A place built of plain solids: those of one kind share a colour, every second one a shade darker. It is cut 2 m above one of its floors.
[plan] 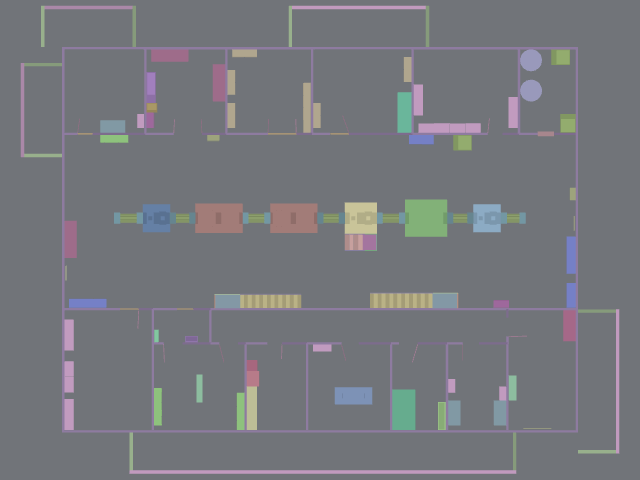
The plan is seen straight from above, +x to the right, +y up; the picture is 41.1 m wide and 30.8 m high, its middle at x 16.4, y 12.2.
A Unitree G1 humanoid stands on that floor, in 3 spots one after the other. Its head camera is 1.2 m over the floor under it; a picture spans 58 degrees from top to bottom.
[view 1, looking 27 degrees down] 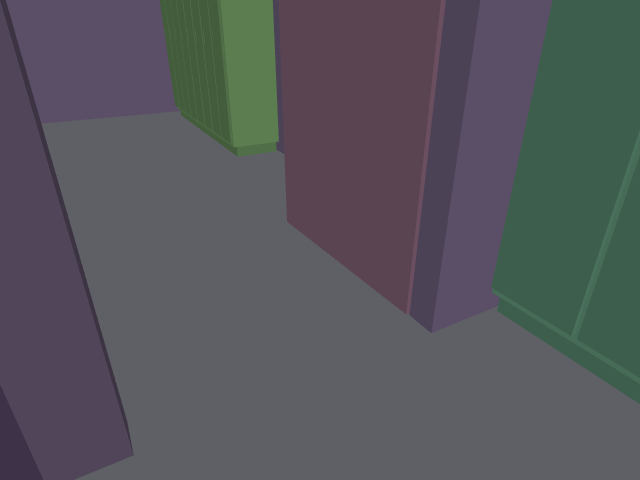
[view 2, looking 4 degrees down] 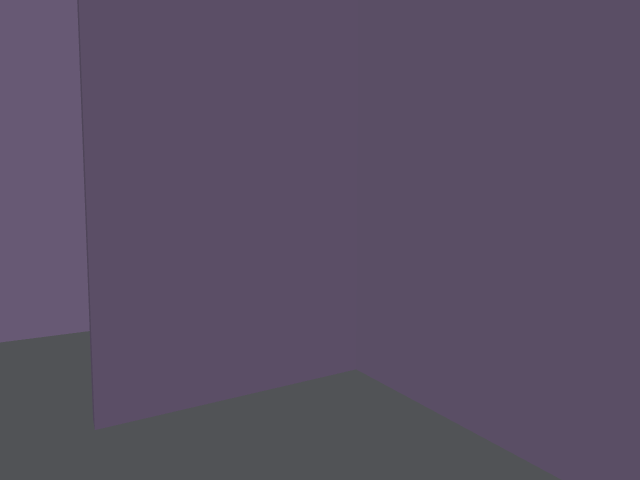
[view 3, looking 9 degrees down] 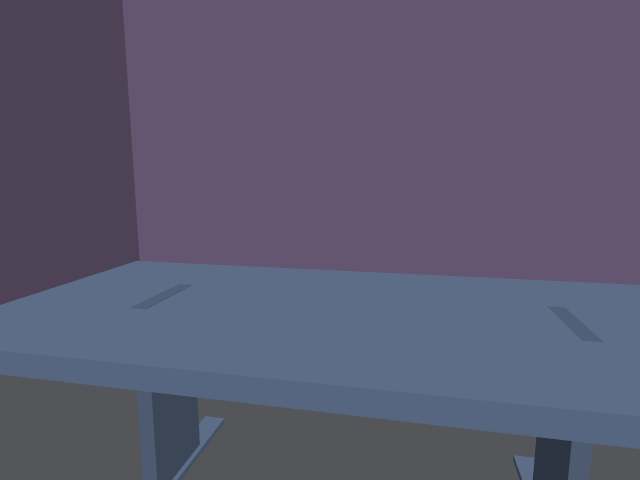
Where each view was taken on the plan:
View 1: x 7.50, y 6.70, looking -119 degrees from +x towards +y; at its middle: door_leaf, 2.51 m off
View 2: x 26.48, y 2.90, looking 59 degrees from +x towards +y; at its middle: wall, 3.03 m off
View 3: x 18.35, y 3.62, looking -78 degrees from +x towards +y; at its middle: wall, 3.75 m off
